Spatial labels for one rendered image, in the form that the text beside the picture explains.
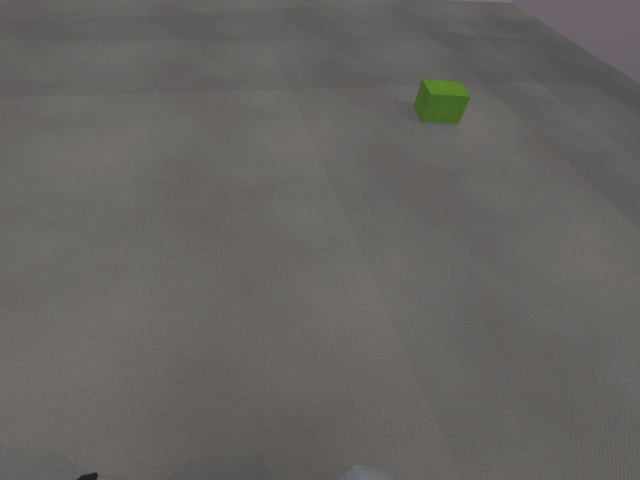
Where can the carton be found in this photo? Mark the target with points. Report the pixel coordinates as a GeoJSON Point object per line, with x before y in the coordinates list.
{"type": "Point", "coordinates": [440, 101]}

